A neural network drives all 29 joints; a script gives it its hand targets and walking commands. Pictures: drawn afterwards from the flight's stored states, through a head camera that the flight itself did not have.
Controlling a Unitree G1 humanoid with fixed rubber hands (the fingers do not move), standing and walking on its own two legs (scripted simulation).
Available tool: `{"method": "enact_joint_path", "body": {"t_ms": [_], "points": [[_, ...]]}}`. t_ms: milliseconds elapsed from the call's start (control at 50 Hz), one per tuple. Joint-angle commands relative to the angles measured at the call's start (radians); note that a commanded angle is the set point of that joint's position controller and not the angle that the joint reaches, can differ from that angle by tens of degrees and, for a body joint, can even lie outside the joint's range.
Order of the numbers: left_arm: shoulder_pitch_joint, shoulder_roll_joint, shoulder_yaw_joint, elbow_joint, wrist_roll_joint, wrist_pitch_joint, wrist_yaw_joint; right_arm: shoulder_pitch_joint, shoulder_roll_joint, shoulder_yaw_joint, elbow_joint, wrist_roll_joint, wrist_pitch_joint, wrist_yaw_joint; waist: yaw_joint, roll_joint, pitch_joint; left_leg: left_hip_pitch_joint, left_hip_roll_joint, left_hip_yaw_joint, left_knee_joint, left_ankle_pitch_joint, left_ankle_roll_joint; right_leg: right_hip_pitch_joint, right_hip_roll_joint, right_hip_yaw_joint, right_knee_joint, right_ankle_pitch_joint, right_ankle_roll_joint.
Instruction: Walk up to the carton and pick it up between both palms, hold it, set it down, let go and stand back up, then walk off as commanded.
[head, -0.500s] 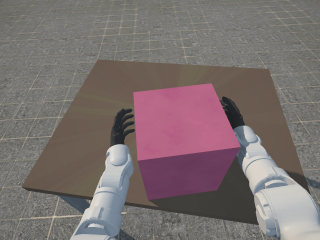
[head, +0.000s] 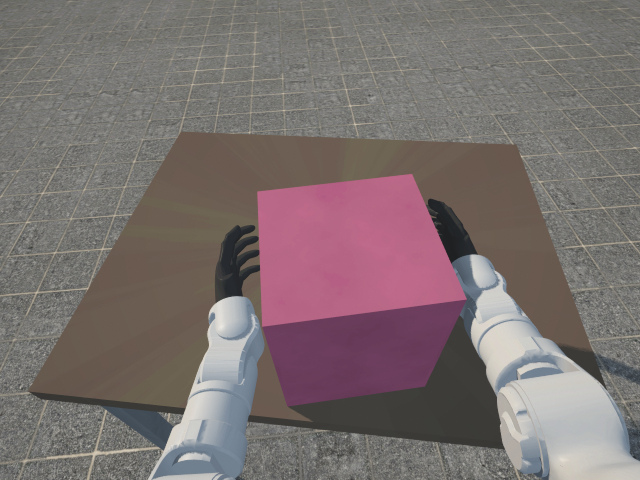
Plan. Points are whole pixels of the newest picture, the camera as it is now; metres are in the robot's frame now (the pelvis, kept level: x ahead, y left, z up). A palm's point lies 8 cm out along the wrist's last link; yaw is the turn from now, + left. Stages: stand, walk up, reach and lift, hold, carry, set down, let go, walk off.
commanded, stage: reach and lift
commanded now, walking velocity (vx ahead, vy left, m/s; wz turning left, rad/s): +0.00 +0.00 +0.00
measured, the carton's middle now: (346, 295) +0.38 +0.04 +0.00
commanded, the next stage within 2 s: none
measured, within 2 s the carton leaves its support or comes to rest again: leaves its support in 0.28 s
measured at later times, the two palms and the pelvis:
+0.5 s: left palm (236, 283) +0.34 +0.18 +0.07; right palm (474, 254) +0.41 -0.11 +0.09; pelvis -0.01 +0.01 +0.00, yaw +0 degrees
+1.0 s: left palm (232, 265) +0.33 +0.17 +0.12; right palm (497, 247) +0.38 -0.12 +0.14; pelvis -0.02 +0.00 +0.00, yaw +0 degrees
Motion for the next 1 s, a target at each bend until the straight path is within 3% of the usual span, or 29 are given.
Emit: {"method": "enact_joint_path", "body": {"t_ms": [0,20,40,140,180,200,280,300,340,360,400,420,440,460,500,520,560,600,660,680,740,780,820,840,860,900,920,960,980], "points": [[-0.570,-0.606,-0.286,-0.029,0.091,-0.040,-0.182,-0.504,0.690,0.127,-0.242,-0.018,-0.081,0.095,-0.035,-0.070,-0.481,0.340,-0.026,0.061,0.048,0.527,-0.034,0.217,0.035,-0.093,-0.071,0.299,-0.030],[-0.539,-0.576,-0.264,-0.014,0.099,-0.027,-0.192,-0.479,0.689,0.136,-0.255,-0.019,-0.070,0.079,-0.031,-0.111,-0.436,0.333,-0.032,0.077,0.046,0.505,-0.020,0.223,0.028,-0.089,-0.082,0.299,-0.018],[-0.570,-0.597,-0.317,-0.081,0.069,-0.032,-0.187,-0.485,0.722,0.161,-0.299,-0.005,-0.066,0.075,-0.039,-0.091,-0.497,0.349,-0.030,0.065,0.051,0.528,-0.024,0.249,0.029,-0.084,-0.070,0.330,-0.012],[-0.574,-0.613,-0.343,-0.063,0.049,0.001,-0.186,-0.546,0.737,0.213,-0.403,0.031,-0.035,0.057,-0.049,-0.107,-0.493,0.331,-0.036,0.057,0.049,0.520,-0.023,0.299,0.029,-0.087,-0.065,0.372,-0.001],[-0.611,-0.603,-0.382,-0.133,0.029,0.006,-0.179,-0.539,0.759,0.260,-0.458,0.055,-0.016,0.050,-0.041,-0.088,-0.534,0.343,-0.041,0.049,0.043,0.504,-0.020,0.328,0.032,-0.071,-0.066,0.363,0.005],[-0.634,-0.616,-0.423,-0.165,-0.002,0.003,-0.176,-0.555,0.792,0.286,-0.517,0.073,-0.016,0.041,-0.071,-0.083,-0.594,0.359,-0.047,0.044,0.055,0.524,-0.022,0.342,0.033,-0.073,-0.061,0.393,0.011],[-0.632,-0.647,-0.503,-0.249,-0.033,0.029,-0.153,-0.546,0.787,0.339,-0.600,0.117,0.026,0.042,-0.081,-0.045,-0.594,0.420,-0.039,0.017,0.069,0.577,-0.044,0.269,0.053,-0.086,-0.062,0.378,0.001],[-0.624,-0.645,-0.488,-0.262,-0.027,0.035,-0.148,-0.540,0.779,0.343,-0.579,0.139,0.039,0.042,-0.061,-0.030,-0.583,0.437,-0.034,0.015,0.064,0.574,-0.050,0.260,0.055,-0.078,-0.069,0.355,-0.001],[-0.573,-0.641,-0.471,-0.213,-0.002,0.074,-0.148,-0.440,0.777,0.340,-0.498,0.140,0.085,0.042,-0.076,-0.025,-0.472,0.439,-0.036,0.017,0.056,0.558,-0.051,0.267,0.057,-0.081,-0.088,0.313,-0.003],[-0.608,-0.640,-0.499,-0.284,-0.017,0.089,-0.150,-0.441,0.787,0.338,-0.529,0.135,0.101,0.037,-0.107,-0.027,-0.483,0.476,-0.029,0.013,0.053,0.570,-0.062,0.265,0.058,-0.087,-0.085,0.329,-0.002],[-0.647,-0.655,-0.485,-0.251,-0.017,0.108,-0.147,-0.511,0.772,0.325,-0.544,0.147,0.112,0.050,-0.098,-0.020,-0.478,0.466,-0.025,0.005,0.041,0.507,-0.069,0.251,0.062,-0.091,-0.092,0.257,-0.004],[-0.645,-0.608,-0.449,-0.217,-0.012,0.117,-0.151,-0.485,0.764,0.317,-0.524,0.130,0.133,0.042,-0.085,-0.065,-0.435,0.412,-0.037,0.020,0.024,0.424,-0.052,0.276,0.046,-0.075,-0.109,0.225,0.006],[-0.651,-0.654,-0.508,-0.297,-0.034,0.126,-0.148,-0.496,0.799,0.339,-0.587,0.146,0.130,0.044,-0.093,-0.023,-0.511,0.451,-0.036,0.014,0.030,0.474,-0.062,0.291,0.051,-0.078,-0.093,0.267,0.001],[-0.665,-0.622,-0.482,-0.293,-0.021,0.142,-0.151,-0.478,0.791,0.335,-0.530,0.151,0.155,0.039,-0.097,-0.030,-0.457,0.440,-0.037,0.020,0.029,0.442,-0.056,0.293,0.047,-0.070,-0.097,0.245,0.008],[-0.676,-0.635,-0.483,-0.278,-0.025,0.153,-0.146,-0.521,0.805,0.339,-0.613,0.153,0.156,0.039,-0.095,-0.028,-0.488,0.436,-0.039,0.004,0.030,0.451,-0.056,0.306,0.049,-0.067,-0.096,0.254,0.009],[-0.738,-0.674,-0.535,-0.356,-0.059,0.145,-0.141,-0.571,0.825,0.345,-0.646,0.173,0.152,0.047,-0.106,0.000,-0.563,0.464,-0.038,-0.005,0.031,0.467,-0.068,0.305,0.052,-0.070,-0.092,0.241,0.005],[-0.744,-0.664,-0.521,-0.376,-0.053,0.166,-0.135,-0.566,0.856,0.374,-0.675,0.189,0.173,0.038,-0.079,0.008,-0.561,0.463,-0.046,0.001,0.037,0.480,-0.066,0.325,0.055,-0.065,-0.084,0.260,0.013],[-0.765,-0.651,-0.532,-0.371,-0.060,0.177,-0.127,-0.586,0.823,0.357,-0.673,0.176,0.176,0.040,-0.101,0.005,-0.530,0.472,-0.039,-0.006,0.045,0.487,-0.068,0.299,0.059,-0.071,-0.079,0.251,0.013],[-0.652,-0.594,-0.441,-0.271,-0.012,0.245,-0.155,-0.493,0.793,0.310,-0.559,0.167,0.239,0.038,-0.084,-0.015,-0.322,0.413,-0.040,0.010,-0.013,0.348,-0.052,0.313,0.043,-0.054,-0.110,0.139,0.023],[-0.670,-0.564,-0.388,-0.220,0.021,0.268,-0.173,-0.467,0.781,0.250,-0.464,0.130,0.260,0.034,-0.106,-0.033,-0.225,0.396,-0.045,0.011,-0.045,0.244,-0.038,0.329,0.032,-0.052,-0.121,0.079,0.027],[-0.744,-0.557,-0.324,-0.198,0.038,0.291,-0.205,-0.521,0.748,0.167,-0.401,0.107,0.281,0.051,-0.104,-0.039,-0.143,0.359,-0.041,0.029,-0.088,0.117,-0.019,0.287,0.013,-0.052,-0.123,-0.042,0.023],[-0.817,-0.583,-0.394,-0.285,-0.016,0.295,-0.207,-0.614,0.771,0.178,-0.503,0.124,0.259,0.055,-0.126,-0.015,-0.271,0.384,-0.047,0.032,-0.082,0.143,-0.030,0.319,0.016,-0.051,-0.113,0.010,0.015],[-0.835,-0.590,-0.424,-0.325,-0.050,0.289,-0.203,-0.678,0.842,0.261,-0.648,0.143,0.249,0.048,-0.101,-0.035,-0.383,0.401,-0.058,0.024,-0.059,0.210,-0.023,0.346,0.022,-0.051,-0.113,0.075,0.027],[-0.875,-0.605,-0.453,-0.388,-0.060,0.285,-0.200,-0.655,0.864,0.270,-0.621,0.151,0.255,0.046,-0.101,-0.017,-0.420,0.418,-0.056,0.020,-0.055,0.244,-0.029,0.347,0.025,-0.050,-0.106,0.090,0.026],[-0.864,-0.580,-0.456,-0.328,-0.070,0.291,-0.200,-0.670,0.874,0.273,-0.652,0.146,0.259,0.036,-0.122,-0.045,-0.402,0.405,-0.062,0.019,-0.051,0.194,-0.018,0.348,0.015,-0.044,-0.116,0.076,0.037],[-0.914,-0.613,-0.509,-0.417,-0.094,0.274,-0.181,-0.696,0.874,0.293,-0.663,0.166,0.248,0.049,-0.105,0.021,-0.501,0.437,-0.055,0.010,-0.040,0.246,-0.039,0.322,0.029,-0.055,-0.092,0.096,0.023],[-0.931,-0.571,-0.481,-0.390,-0.105,0.274,-0.190,-0.680,0.899,0.293,-0.677,0.151,0.260,0.030,-0.124,-0.040,-0.459,0.422,-0.065,0.019,-0.044,0.210,-0.023,0.338,0.021,-0.049,-0.105,0.082,0.044],[-0.893,-0.566,-0.480,-0.403,-0.093,0.296,-0.204,-0.659,0.923,0.321,-0.691,0.175,0.278,0.017,-0.107,-0.042,-0.437,0.403,-0.069,0.028,-0.039,0.235,-0.013,0.385,0.014,-0.031,-0.097,0.143,0.053],[-0.853,-0.556,-0.455,-0.317,-0.084,0.323,-0.216,-0.691,0.891,0.306,-0.707,0.177,0.282,0.009,-0.107,-0.064,-0.344,0.379,-0.070,0.022,-0.059,0.173,-0.005,0.367,0.014,-0.040,-0.116,0.072,0.056]]}}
